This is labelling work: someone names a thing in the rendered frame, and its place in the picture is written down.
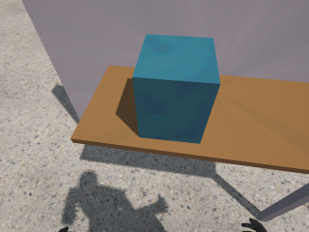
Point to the robot right hand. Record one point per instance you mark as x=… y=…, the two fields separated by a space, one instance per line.
x=254 y=225

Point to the table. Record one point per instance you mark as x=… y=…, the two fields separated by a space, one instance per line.
x=256 y=122

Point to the carton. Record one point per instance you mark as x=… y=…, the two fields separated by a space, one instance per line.
x=175 y=83

